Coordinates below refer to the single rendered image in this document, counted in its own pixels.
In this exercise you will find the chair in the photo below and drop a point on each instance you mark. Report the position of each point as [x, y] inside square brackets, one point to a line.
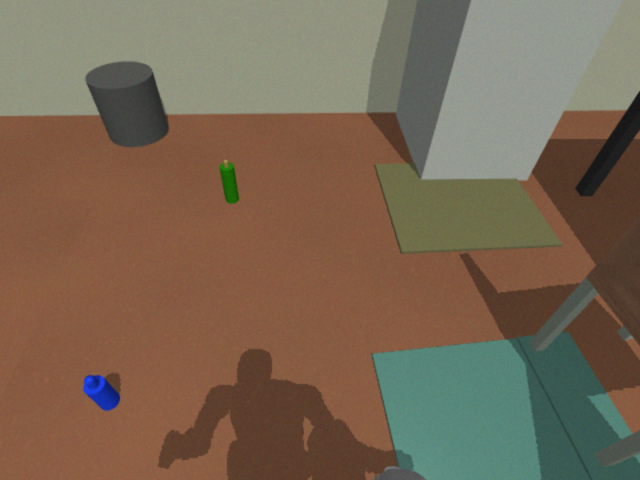
[616, 278]

